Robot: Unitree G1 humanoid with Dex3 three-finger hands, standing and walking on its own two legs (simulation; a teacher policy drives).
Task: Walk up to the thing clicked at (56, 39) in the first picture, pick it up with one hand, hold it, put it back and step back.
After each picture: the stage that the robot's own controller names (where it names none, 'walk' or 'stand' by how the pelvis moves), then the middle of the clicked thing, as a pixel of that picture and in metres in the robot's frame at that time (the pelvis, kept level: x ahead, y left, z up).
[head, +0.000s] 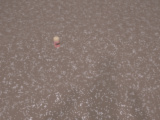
stand; (56, 42) +1.38 +0.34 -0.72
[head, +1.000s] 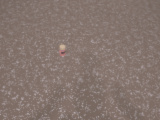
walk; (62, 50) +1.24 +0.16 -0.70
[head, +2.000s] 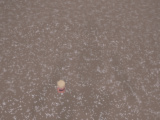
walk; (61, 86) +0.72 +0.15 -0.71
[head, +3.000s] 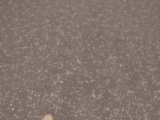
stand; out of the picture +0.41 +0.23 -0.71
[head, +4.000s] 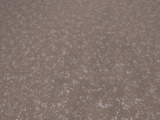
stand; out of the picture +0.37 +0.24 -0.72
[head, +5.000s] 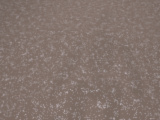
walk; out of the picture +0.37 +0.25 -0.72
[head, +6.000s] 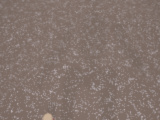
walk; (49, 119) +0.35 +0.28 -0.67
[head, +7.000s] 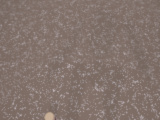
stand; (50, 118) +0.34 +0.29 -0.68
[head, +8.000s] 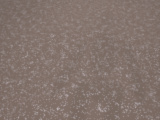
stand; out of the picture +0.36 +0.25 -0.72
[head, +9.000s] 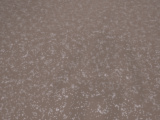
stand; out of the picture +0.34 +0.24 -0.73
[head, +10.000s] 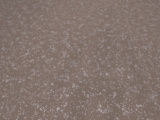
stand; out of the picture +0.34 +0.24 -0.73
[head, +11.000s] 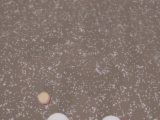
go down; (45, 99) +0.38 +0.24 -0.56
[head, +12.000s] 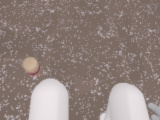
go down; (32, 67) +0.41 +0.27 -0.31
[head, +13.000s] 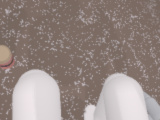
close in; (3, 57) +0.40 +0.30 -0.25
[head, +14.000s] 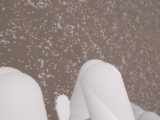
close in; out of the picture +0.39 +0.31 -0.21
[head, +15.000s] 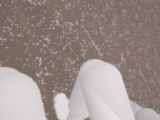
close; out of the picture +0.38 +0.32 -0.22
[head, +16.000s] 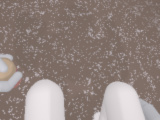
lift; (6, 74) +0.33 +0.28 -0.08
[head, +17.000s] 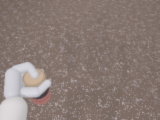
hold; (37, 87) +0.33 +0.17 +0.04
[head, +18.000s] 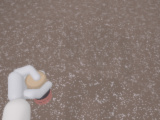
hold; (39, 88) +0.33 +0.17 -0.01
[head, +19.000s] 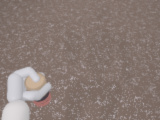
hold; (38, 90) +0.33 +0.18 +0.00
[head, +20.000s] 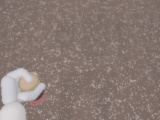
crouch; (33, 89) +0.33 +0.19 -0.06
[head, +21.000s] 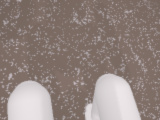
lower; out of the picture +0.44 +0.30 -0.11
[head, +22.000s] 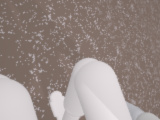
lower; out of the picture +0.40 +0.33 -0.22
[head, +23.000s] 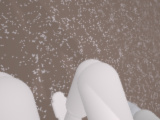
lower; out of the picture +0.39 +0.33 -0.22
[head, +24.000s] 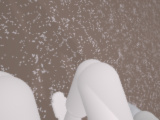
lower; out of the picture +0.39 +0.33 -0.22
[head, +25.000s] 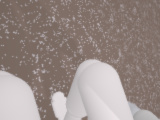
lower; out of the picture +0.39 +0.33 -0.22
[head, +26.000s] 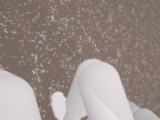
open; out of the picture +0.38 +0.33 -0.22
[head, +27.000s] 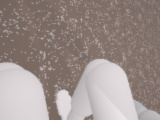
rise; out of the picture +0.39 +0.32 -0.22
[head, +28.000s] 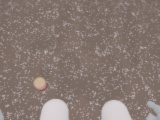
walk; (41, 84) +0.41 +0.25 -0.49
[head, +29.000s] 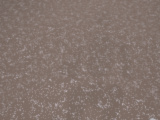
stand; out of the picture +0.36 +0.22 -0.66
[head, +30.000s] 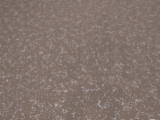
stand; out of the picture +0.37 +0.23 -0.67
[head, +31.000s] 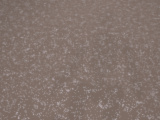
stand; out of the picture +0.37 +0.22 -0.70
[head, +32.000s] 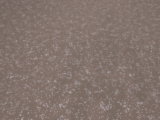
stand; out of the picture +0.37 +0.23 -0.72
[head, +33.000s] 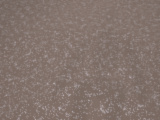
stand; out of the picture +0.34 +0.23 -0.73
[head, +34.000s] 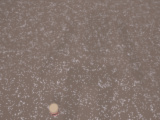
walk; (54, 109) +0.40 +0.18 -0.70
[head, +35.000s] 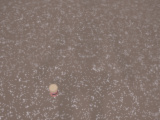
walk; (53, 90) +0.57 +0.20 -0.71
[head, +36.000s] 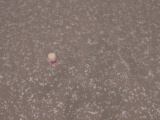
walk; (52, 59) +0.88 +0.33 -0.69
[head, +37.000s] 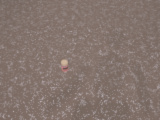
stand; (64, 65) +0.96 +0.21 -0.71
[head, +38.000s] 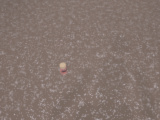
stand; (63, 68) +0.99 +0.23 -0.73
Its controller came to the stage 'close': yes
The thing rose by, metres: 0.70
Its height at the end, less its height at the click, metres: +0.00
